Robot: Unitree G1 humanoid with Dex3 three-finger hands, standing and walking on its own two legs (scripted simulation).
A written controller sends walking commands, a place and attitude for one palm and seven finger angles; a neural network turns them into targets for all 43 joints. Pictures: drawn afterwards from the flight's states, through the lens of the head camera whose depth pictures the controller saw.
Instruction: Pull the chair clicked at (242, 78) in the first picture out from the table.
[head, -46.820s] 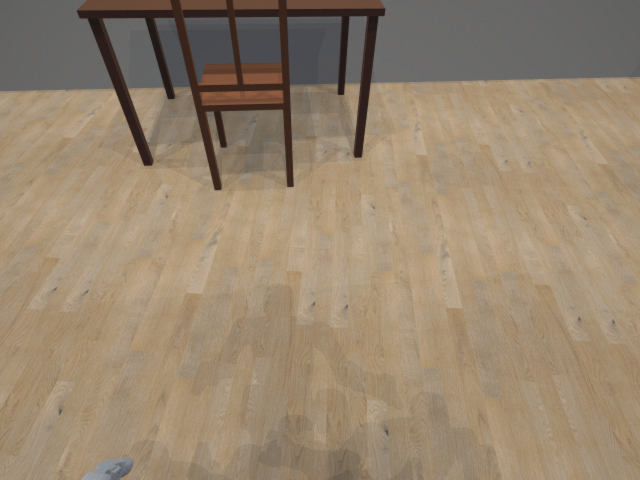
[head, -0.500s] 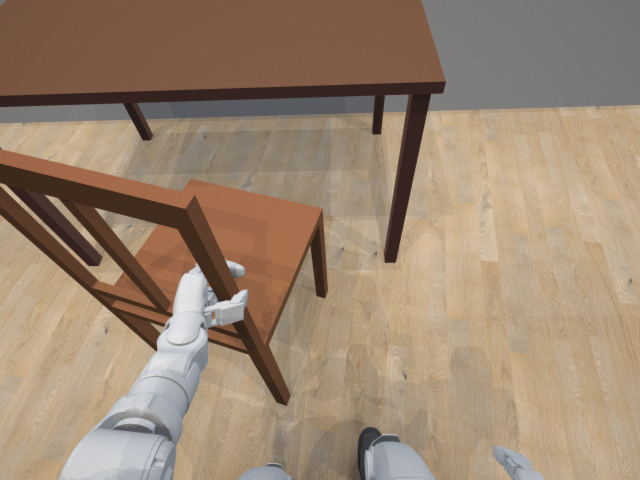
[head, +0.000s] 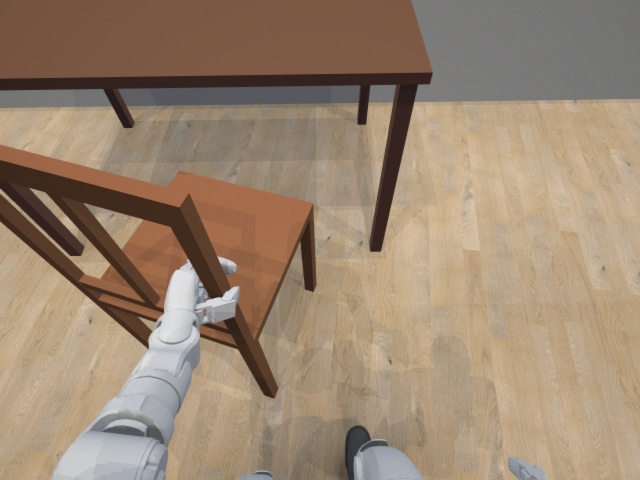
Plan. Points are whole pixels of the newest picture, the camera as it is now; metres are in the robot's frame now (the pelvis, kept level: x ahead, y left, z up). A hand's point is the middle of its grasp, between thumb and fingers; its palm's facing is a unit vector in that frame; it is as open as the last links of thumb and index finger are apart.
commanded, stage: step backward, pulling the chair out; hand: left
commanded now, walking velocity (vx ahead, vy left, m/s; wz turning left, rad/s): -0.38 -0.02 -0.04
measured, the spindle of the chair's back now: (115, 256) +0.45 +0.32 -0.06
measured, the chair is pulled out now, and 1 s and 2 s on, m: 0.24 0.24 0.24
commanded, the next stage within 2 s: none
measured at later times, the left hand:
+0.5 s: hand (225, 303) +0.36 +0.14 -0.05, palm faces +0.02 -0.98 -0.21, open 6.0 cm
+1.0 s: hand (225, 303) +0.36 +0.14 -0.05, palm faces +0.02 -0.98 -0.22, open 6.1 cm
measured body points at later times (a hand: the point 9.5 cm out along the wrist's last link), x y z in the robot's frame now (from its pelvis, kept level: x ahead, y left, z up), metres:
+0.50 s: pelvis +0.01 +0.01 +0.00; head +0.06 -0.01 +0.45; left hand +0.35 +0.19 -0.04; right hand +0.10 -0.26 -0.13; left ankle +0.01 +0.12 -0.72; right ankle +0.15 -0.10 -0.72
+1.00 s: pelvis +0.00 +0.00 +0.00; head +0.06 -0.01 +0.45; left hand +0.35 +0.19 -0.04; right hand +0.09 -0.27 -0.13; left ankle +0.01 +0.12 -0.72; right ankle +0.15 -0.10 -0.72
